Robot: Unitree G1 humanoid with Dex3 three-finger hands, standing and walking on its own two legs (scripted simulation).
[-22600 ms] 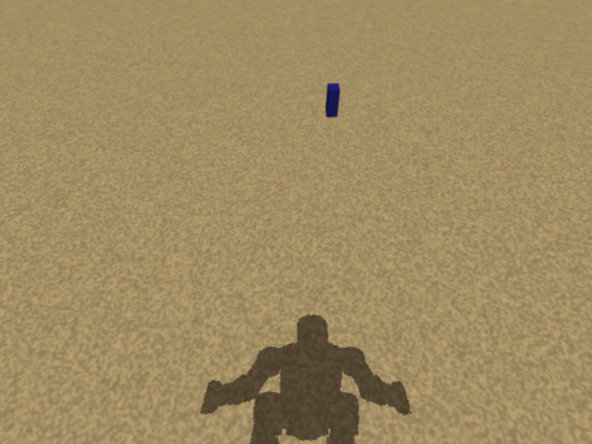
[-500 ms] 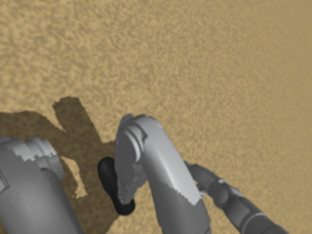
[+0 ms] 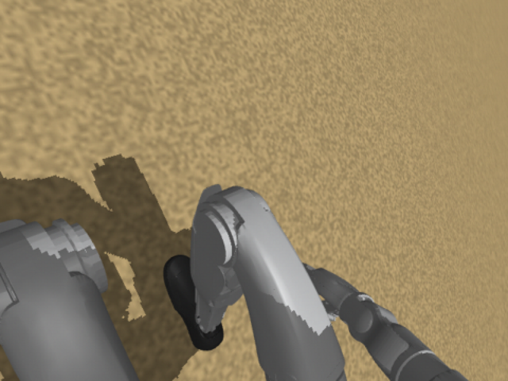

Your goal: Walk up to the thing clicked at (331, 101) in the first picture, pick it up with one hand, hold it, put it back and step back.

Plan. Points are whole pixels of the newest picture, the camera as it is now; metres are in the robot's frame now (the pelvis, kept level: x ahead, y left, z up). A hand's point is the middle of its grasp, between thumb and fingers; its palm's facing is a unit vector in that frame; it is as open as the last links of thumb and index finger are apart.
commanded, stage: settle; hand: left
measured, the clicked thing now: out of the picture +0.46 +0.26 -0.20
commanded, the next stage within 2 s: lift in 0.40 s
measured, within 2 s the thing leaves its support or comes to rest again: neither
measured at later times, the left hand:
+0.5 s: hand out of the picture +0.43 +0.29 -0.06, palm faces +0.13 -0.99 -0.03, open 11.3 cm
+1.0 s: hand out of the picture +0.38 +0.29 +0.11, palm faces +0.13 -0.99 -0.06, open 11.4 cm
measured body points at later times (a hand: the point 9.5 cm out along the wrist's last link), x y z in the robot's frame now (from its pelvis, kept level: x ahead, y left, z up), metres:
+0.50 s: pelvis +0.01 -0.01 +0.01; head +0.20 +0.15 +0.39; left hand +0.42 +0.35 -0.06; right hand +0.19 -0.24 -0.05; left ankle +0.08 +0.13 -0.27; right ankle +0.12 -0.11 -0.27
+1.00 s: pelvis +0.02 -0.02 +0.11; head +0.19 +0.07 +0.51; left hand +0.37 +0.34 +0.12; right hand +0.24 -0.23 -0.01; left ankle +0.08 +0.13 -0.27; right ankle +0.12 -0.11 -0.27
